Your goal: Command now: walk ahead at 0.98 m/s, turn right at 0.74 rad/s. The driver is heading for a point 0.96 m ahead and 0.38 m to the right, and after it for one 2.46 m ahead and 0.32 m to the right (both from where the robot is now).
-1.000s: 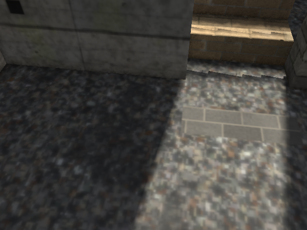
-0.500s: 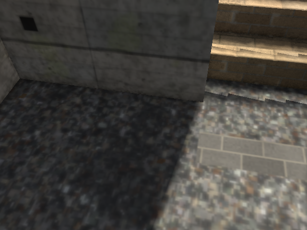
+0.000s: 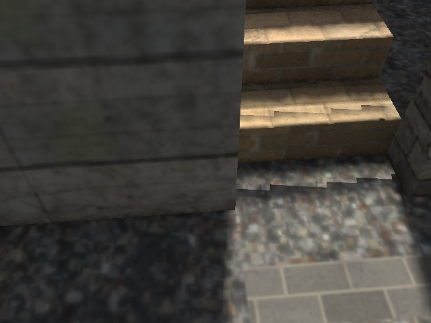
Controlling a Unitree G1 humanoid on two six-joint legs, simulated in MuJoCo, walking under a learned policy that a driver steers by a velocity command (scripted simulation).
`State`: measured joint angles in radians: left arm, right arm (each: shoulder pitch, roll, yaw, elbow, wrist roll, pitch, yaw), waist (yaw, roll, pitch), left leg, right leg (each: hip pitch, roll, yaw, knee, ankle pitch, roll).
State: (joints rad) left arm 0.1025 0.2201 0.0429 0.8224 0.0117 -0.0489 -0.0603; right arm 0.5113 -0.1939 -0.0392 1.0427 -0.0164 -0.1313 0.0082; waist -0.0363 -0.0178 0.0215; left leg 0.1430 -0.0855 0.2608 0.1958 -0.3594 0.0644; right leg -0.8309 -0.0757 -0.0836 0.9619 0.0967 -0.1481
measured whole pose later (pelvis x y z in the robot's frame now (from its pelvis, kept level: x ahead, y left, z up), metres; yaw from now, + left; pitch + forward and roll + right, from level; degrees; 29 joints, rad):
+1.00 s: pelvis +0.50 -0.10 +0.01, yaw -55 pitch +3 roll +2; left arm 0.21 0.30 0.05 0.54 0.01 0.05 0.03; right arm 0.07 -0.31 -0.05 0.69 -0.01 -0.04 -0.01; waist 0.03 0.00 0.04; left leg -0.57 -0.01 -0.06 0.88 -0.32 -0.05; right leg -0.37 0.10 0.20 0.55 -0.22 -0.04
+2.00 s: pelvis +0.54 -0.15 -0.01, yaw -13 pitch +2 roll -2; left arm 0.30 0.28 0.07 0.68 0.05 0.02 -0.02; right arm 0.14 -0.32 -0.09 0.62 -0.04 0.03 0.01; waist 0.05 -0.01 0.06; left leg -0.37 0.03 0.05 0.67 -0.36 0.01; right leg -0.22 -0.10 -0.23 0.73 -0.48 -0.01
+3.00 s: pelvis +0.80 -0.47 +0.02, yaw -18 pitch -4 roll +7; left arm 0.32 0.23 0.03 0.67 0.01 -0.02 0.08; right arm 0.40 -0.35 -0.12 0.75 0.01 0.08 -0.05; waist -0.08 0.09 -0.01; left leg -0.91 -0.17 -0.24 1.82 -0.11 -0.06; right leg -0.16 -0.08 -0.02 0.55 -0.32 -0.02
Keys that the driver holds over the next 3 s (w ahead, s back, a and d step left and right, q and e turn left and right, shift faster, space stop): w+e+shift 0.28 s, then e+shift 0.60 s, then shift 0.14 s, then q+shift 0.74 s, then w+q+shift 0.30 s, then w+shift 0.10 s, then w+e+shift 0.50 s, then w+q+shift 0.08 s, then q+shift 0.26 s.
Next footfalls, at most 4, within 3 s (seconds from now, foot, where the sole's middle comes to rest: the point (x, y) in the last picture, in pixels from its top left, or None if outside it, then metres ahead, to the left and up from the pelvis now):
0.14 right None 0.32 -0.02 -0.77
0.48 left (196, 279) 0.64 0.07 -0.77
0.74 right None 0.47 -0.21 -0.77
1.10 left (253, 268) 0.67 -0.11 -0.77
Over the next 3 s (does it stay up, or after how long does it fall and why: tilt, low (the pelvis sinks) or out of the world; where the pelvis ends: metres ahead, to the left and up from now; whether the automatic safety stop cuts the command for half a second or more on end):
stays up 0.80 -0.47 0.02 its command is cut before an obstacle after 1.9 s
